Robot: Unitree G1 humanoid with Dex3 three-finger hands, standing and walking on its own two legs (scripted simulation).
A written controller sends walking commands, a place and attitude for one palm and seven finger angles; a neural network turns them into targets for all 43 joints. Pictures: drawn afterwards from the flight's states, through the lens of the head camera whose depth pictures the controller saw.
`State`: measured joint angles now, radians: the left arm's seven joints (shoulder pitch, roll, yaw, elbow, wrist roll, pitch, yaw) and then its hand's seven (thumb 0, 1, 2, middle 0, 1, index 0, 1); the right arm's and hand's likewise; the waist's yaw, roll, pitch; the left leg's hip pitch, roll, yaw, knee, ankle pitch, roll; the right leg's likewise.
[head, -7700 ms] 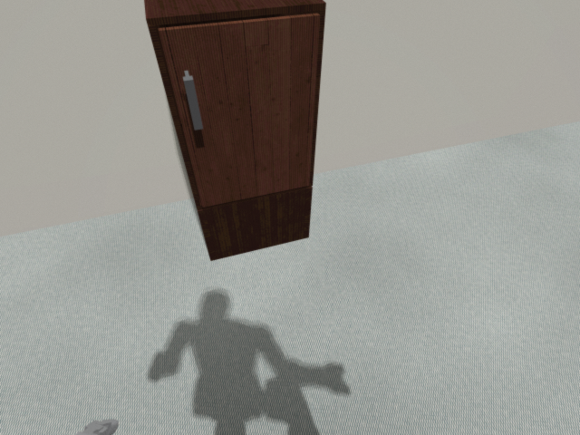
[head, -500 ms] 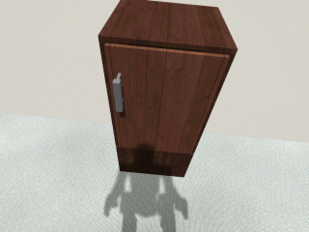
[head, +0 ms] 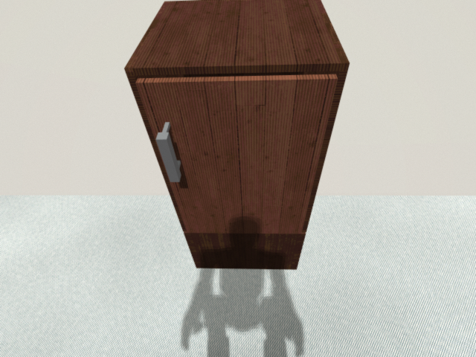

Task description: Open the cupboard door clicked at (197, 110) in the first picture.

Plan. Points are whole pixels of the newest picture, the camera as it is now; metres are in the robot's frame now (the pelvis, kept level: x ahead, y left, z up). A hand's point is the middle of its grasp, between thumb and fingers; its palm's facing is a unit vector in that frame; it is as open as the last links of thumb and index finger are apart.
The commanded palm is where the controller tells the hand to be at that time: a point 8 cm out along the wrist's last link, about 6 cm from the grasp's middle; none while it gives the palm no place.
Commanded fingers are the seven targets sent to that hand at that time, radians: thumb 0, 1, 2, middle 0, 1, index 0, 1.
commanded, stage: look again from close up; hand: left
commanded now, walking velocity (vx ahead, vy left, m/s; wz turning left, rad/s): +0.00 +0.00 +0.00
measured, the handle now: (171, 152) +0.55 +0.19 +0.00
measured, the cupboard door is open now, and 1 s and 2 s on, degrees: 0 0 0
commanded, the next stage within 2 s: raise the hand with hooked fingers in 0.24 s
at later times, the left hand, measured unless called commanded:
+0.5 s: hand (140, 325) +0.18 +0.18 -0.04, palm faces +0.24 -0.96 -0.15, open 7.5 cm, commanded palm +0.12 +0.23 -0.06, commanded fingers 0.00 0.69 0.81 -0.22 -0.44 -0.22 -0.44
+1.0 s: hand (126, 341) +0.16 +0.19 -0.02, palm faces -0.08 -0.99 -0.09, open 10.0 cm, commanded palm +0.13 +0.26 -0.03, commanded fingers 0.00 0.11 0.56 -0.26 -0.81 -0.26 -0.81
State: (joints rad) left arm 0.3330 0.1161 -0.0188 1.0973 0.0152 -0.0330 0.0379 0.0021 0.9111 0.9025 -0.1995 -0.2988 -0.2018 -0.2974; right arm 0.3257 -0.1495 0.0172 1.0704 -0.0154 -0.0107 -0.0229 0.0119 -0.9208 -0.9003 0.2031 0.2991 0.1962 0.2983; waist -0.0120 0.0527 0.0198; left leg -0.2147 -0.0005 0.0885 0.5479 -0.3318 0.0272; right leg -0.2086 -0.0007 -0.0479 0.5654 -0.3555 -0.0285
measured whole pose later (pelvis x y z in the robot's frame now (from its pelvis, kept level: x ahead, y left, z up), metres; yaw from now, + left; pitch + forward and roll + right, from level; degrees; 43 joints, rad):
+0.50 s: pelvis +0.00 -0.01 +0.00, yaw +1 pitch +2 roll +1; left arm 0.38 0.16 0.06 0.26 -0.14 -0.11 0.06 0.01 0.88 0.88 -0.20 -0.33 -0.21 -0.32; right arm 0.28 -0.23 -0.02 0.85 0.02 -0.21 -0.08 0.01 -0.91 -0.90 0.20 0.30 0.20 0.30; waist -0.01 0.03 -0.03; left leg -0.28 -0.01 0.04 0.56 -0.32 0.01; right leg -0.27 -0.01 -0.07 0.59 -0.37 -0.04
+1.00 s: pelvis -0.09 +0.00 -0.09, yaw +3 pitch +11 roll -3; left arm 0.20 0.29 0.15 0.10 -0.26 -0.44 -0.34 0.01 0.33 0.66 -0.24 -0.67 -0.24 -0.66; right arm 0.20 -0.21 0.06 0.56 0.03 -0.22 -0.07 0.01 -0.91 -0.90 0.21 0.30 0.20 0.30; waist 0.01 0.03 -0.10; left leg -0.91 0.02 -0.03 1.20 -0.47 0.02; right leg -0.84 0.00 -0.14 1.14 -0.49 -0.05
